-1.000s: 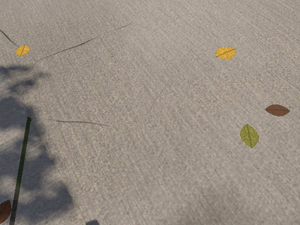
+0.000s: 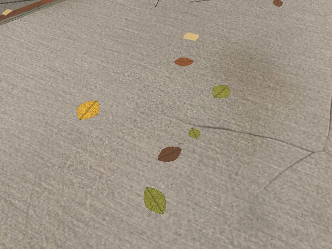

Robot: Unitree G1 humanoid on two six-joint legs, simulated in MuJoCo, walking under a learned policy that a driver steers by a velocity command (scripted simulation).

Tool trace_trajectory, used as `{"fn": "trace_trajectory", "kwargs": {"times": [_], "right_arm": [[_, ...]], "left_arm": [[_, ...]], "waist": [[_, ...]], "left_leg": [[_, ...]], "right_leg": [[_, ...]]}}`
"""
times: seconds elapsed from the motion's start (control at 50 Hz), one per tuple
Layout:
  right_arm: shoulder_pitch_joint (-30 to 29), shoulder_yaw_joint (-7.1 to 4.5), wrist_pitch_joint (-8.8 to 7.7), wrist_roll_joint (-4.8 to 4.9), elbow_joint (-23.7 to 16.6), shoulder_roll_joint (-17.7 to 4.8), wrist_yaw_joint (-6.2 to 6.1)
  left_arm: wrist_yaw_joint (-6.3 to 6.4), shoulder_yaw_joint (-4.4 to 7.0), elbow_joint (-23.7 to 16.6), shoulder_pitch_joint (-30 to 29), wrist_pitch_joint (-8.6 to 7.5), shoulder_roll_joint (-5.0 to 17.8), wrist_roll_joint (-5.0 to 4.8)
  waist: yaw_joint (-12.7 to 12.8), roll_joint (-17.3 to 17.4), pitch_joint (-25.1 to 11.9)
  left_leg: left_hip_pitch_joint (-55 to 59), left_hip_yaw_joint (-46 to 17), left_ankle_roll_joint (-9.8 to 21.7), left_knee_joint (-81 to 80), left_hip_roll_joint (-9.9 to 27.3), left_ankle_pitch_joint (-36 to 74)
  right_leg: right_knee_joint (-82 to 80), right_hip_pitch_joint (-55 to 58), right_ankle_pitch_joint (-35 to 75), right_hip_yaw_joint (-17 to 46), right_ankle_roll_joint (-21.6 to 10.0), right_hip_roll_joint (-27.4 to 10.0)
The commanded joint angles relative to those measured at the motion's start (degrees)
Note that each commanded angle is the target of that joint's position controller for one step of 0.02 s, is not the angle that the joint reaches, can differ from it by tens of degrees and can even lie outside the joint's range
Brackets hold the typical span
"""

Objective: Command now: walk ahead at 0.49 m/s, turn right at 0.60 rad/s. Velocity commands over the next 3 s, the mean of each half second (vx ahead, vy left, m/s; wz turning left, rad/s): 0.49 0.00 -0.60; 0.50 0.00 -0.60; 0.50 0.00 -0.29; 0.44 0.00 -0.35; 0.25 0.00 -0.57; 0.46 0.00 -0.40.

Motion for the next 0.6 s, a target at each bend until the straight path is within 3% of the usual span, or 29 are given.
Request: {"fn": "trace_trajectory", "kwargs": {"times": [0.02, 0.1, 0.14, 0.18, 0.22, 0.24, 0.26, 0.28, 0.3, 0.32, 0.34, 0.36, 0.38, 0.4, 0.42, 0.48, 0.54, 0.6], "right_arm": [[-2.56, -1.5, -0.15, -0.81, -4.92, -6.21, 0.1], [-12.84, 0.3, -0.77, -0.93, -7.32, -1.99, 1.33], [-16.77, 0.36, -1.14, -0.21, -8.47, -2.03, 2.0], [-18.55, 0.0, -1.25, 0.32, -9.36, -3.06, 2.23], [-17.35, -0.57, -1.33, 0.59, -9.34, -4.49, 1.99], [-14.6, -1.12, -1.41, 0.54, -8.78, -5.57, 1.66], [-8.95, -1.95, -1.49, 0.39, -7.56, -7.04, 1.19], [-0.06, -2.54, -1.45, -0.18, -6.29, -8.42, 0.77], [8.36, -3.13, -0.9, -0.5, -5.75, -11.67, 0.19], [10.19, -2.97, -0.67, -0.35, -3.82, -11.27, 0.92], [7.99, -2.14, -0.29, 0.55, -5.54, -6.29, 0.67], [3.94, -1.46, 0.15, 0.71, -5.87, -3.94, 0.21], [0.91, -1.09, 0.48, 0.29, -5.61, -3.6, 0.16], [-0.33, -0.92, 0.49, -0.08, -4.85, -3.21, 0.17], [-0.73, -0.77, 0.27, -0.58, -4.36, -3.03, 0.17], [-0.97, -1.17, -0.51, 0.36, -2.29, -3.49, 0.41], [-0.23, -2.08, -0.61, 0.26, -0.56, -6.28, 0.33], [-0.21, -2.2, 0.01, 0.51, 0.43, -7.39, 0.26]], "left_arm": [[1.59, 2.76, -3.1, -0.95, -1.66, 10.13, -0.05], [3.21, 2.99, -0.09, 2.54, -0.95, 10.35, -0.82], [3.44, 3.13, 1.63, 5.89, -0.73, 10.42, -1.06], [3.55, 3.14, 3.11, 7.78, -0.59, 9.89, -1.27], [3.8, 3.4, 3.8, 7.75, -0.29, 9.84, -1.15], [3.78, 3.62, 3.68, 7.01, -0.09, 10.05, -0.96], [3.56, 3.61, 3.15, 5.73, 0.1, 9.86, -0.75], [3.03, 3.07, 1.53, 2.66, 0.23, 8.99, -0.27], [2.71, 1.89, 0.62, 5.76, 0.08, 5.52, 1.36], [2.34, 0.76, 0.8, 15.05, -0.16, 3.02, -1.28], [2.53, 1.75, 2.0, 12.28, 0.1, 9.1, -2.07], [2.49, 2.49, 0.38, 4.9, 0.41, 11.74, -1.92], [2.64, 2.54, -0.53, 1.87, 0.65, 11.23, -1.18], [2.5, 2.65, -1.29, 0.37, 0.59, 10.17, -0.46], [2.2, 2.53, -1.5, 1.36, 0.82, 8.62, -0.79], [2.16, 1.72, -2.37, 0.52, 1.67, 5.32, -1.01], [1.82, 1.21, -3.59, -2.79, 1.48, 4.9, -0.51], [0.79, 0.76, -4.06, -7.0, 0.63, 4.58, -0.72]], "waist": [[-0.33, -5.08, -3.76], [2.8, -5.3, -1.97], [4.27, -5.15, -1.42], [4.2, -5.5, -0.83], [2.69, -6.92, -1.08], [1.17, -7.8, -2.5], [-1.72, -8.41, -6.17], [-6.78, -7.64, -12.94], [-7.49, 1.03, -21.88], [-3.54, 18.34, -29.27], [-4.82, 8.78, -23.2], [-5.7, 3.25, -13.63], [-3.99, -1.11, -7.46], [-2.54, -1.56, -4.02], [-1.0, 0.41, -3.03], [-0.21, 2.14, -1.18], [-0.81, 0.61, -1.02], [-2.32, 0.01, -0.25]], "left_leg": [[-9.96, -1.14, -1.65, -7.27, 1.19, 5.63], [-2.68, 1.83, -1.09, -26.66, -4.02, 22.75], [1.34, 2.0, -0.08, -31.64, -6.1, 27.35], [2.29, 0.38, 1.15, -35.09, -6.57, 26.43], [3.81, -0.68, 2.52, -36.44, -6.44, 22.15], [7.29, -0.22, 3.5, -36.33, -6.99, 18.83], [14.89, 1.06, 4.92, -36.67, -7.51, 17.97], [29.04, -1.74, 7.77, -35.19, -3.26, 19.61], [46.76, -12.18, 11.48, -31.78, 7.08, 19.93], [61.1, -39.68, 20.67, -38.64, 19.91, 6.31], [55.17, -40.59, 18.03, -42.74, 18.4, -7.29], [45.34, -31.14, 15.39, -44.88, 15.82, -7.41], [35.86, -24.84, 14.08, -46.68, 13.76, -1.22], [29.42, -20.3, 13.84, -48.31, 12.03, 3.55], [25.25, -16.28, 13.34, -50.15, 10.54, 5.84], [21.38, -8.72, 14.3, -54.44, 10.18, 9.68], [23.32, -2.96, 14.78, -56.08, 10.53, 14.4], [24.55, 4.77, 12.65, -55.67, 8.08, 19.31]], "right_leg": [[-11.11, 8.93, 26.68, 18.01, -10.62, -16.57], [-10.16, 3.07, 27.4, 11.56, -5.83, -10.15], [-10.63, 2.26, 23.33, 13.74, -4.7, -10.61], [-9.08, 5.38, 21.1, 16.68, -4.26, -11.86], [-6.23, 9.55, 24.36, 18.85, -3.81, -13.3], [-3.18, 10.97, 31.21, 19.14, -3.27, -13.17], [2.35, 11.33, 39.33, 18.62, -2.16, -11.77], [13.54, 6.51, 38.66, 17.37, -0.51, -9.33], [30.26, -4.06, 14.11, 13.47, 1.59, -3.77], [47.58, -22.21, -23.0, 11.23, 4.4, 1.98], [52.52, -26.83, -18.08, 11.14, 5.19, -3.37], [51.67, -27.97, -12.14, 8.12, 5.65, -5.4], [49.88, -26.3, -8.57, 6.01, 5.95, -7.54], [47.51, -24.74, -6.8, 5.5, 5.84, -9.33], [45.88, -21.96, -5.91, 5.15, 5.62, -10.84], [39.61, -22.19, -5.26, 3.47, 5.99, -13.04], [32.38, -24.62, 2.79, 3.11, 6.79, -14.24], [22.06, -22.43, 13.0, 0.65, 6.38, -13.4]]}}
Next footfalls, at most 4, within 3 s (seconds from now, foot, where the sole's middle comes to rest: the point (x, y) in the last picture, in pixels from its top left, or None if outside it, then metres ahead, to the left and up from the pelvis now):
0.28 left None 0.40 0.08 -0.78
0.80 right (251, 219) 0.56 -0.27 -0.78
1.28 left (240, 144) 0.92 -0.28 -0.78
1.82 right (318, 131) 0.98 -0.65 -0.78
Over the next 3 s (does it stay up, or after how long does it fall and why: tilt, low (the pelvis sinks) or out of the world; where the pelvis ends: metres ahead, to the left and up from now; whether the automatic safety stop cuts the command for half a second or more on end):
stays up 1.06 -0.91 0.01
